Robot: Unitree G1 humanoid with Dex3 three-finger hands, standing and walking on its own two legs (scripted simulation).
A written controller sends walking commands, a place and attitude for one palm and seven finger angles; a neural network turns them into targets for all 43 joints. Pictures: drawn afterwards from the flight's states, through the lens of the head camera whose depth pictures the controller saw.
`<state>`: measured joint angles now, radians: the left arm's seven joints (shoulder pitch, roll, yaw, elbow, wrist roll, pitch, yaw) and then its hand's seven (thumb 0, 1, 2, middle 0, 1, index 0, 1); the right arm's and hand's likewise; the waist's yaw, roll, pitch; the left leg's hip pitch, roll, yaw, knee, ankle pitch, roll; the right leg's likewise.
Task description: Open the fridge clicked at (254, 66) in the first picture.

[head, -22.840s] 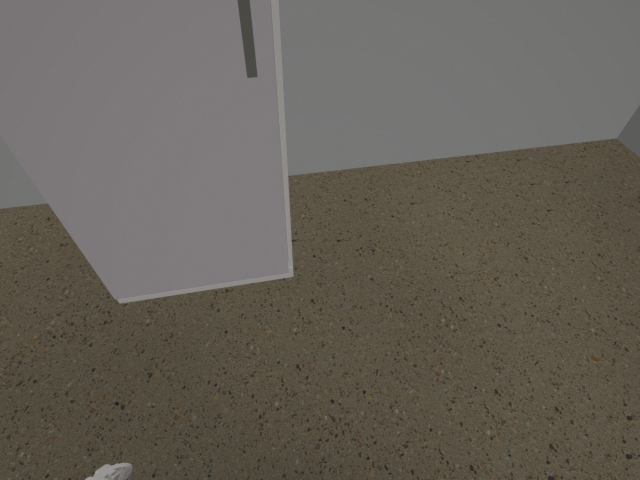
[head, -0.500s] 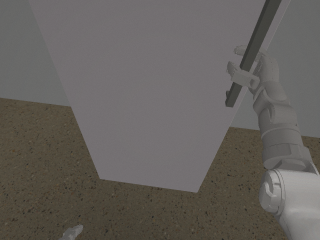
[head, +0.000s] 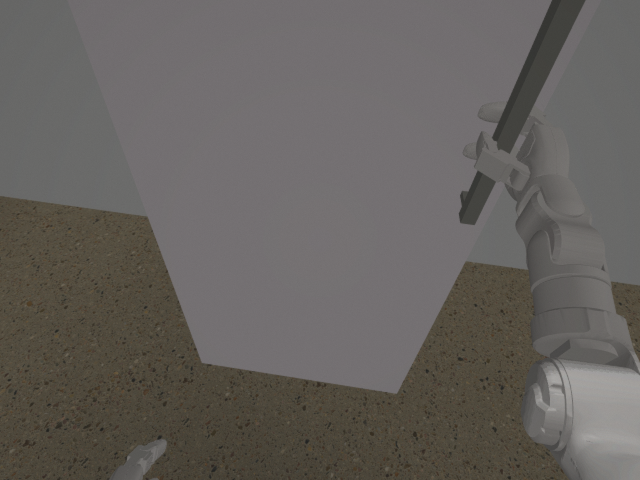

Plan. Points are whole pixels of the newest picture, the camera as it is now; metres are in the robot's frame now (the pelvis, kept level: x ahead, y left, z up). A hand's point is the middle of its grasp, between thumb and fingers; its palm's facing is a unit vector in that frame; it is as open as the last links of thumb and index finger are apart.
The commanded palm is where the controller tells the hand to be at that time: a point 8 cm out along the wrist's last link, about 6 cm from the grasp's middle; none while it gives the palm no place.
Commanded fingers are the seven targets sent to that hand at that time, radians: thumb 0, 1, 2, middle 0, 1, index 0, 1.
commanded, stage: grip the handle and tug to test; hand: right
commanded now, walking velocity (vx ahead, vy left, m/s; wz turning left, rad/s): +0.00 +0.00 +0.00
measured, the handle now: (511, 105) +0.50 -0.16 +0.26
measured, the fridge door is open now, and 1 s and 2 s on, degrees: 0 13 35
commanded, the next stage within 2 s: pull the door a little, standing still in 0.30 s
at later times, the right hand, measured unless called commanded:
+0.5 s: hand (487, 165) +0.43 -0.14 +0.22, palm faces +0.04 +1.00 +0.02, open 5.6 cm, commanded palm +0.39 -0.19 +0.22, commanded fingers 0.00 -0.90 -0.90 0.45 1.40 0.45 1.40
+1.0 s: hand (483, 235) +0.33 -0.12 +0.21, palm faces +0.04 +0.98 -0.18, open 6.8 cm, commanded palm +0.29 -0.17 +0.21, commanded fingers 0.00 -0.90 -0.90 0.45 1.40 0.45 1.40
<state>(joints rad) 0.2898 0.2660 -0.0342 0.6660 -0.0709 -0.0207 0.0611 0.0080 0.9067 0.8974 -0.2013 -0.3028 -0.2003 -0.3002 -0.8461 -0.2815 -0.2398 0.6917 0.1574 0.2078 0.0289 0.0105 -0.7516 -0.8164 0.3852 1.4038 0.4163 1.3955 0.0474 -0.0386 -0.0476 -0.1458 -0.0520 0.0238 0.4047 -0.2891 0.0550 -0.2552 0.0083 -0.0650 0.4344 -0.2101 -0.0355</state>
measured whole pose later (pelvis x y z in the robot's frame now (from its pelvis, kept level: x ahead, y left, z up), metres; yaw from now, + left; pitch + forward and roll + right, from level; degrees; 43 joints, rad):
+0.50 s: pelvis +0.03 +0.01 +0.00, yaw +1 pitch +1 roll -1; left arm 0.19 0.26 -0.04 0.61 -0.08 0.05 0.06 0.01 0.91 0.90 -0.20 -0.30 -0.20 -0.30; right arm -0.57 -0.24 -0.23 0.21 0.20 0.42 0.03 0.01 -0.74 -0.78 0.36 1.40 0.37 1.38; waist 0.01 -0.04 -0.06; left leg -0.08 -0.05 0.01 0.39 -0.32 0.05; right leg -0.19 0.01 -0.06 0.41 -0.25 -0.03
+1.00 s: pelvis +0.02 +0.01 +0.00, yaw +1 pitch +0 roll +0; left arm 0.08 0.23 -0.05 0.52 -0.03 0.13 0.04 0.01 0.91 0.90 -0.20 -0.30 -0.20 -0.30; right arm -0.12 -0.24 -0.05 -0.31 0.13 0.16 -0.04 -0.04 -0.63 -0.75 0.43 1.40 0.25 1.31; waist -0.01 -0.07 -0.01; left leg -0.13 -0.05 0.03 0.47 -0.32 0.01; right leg -0.22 0.01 -0.03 0.47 -0.24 -0.03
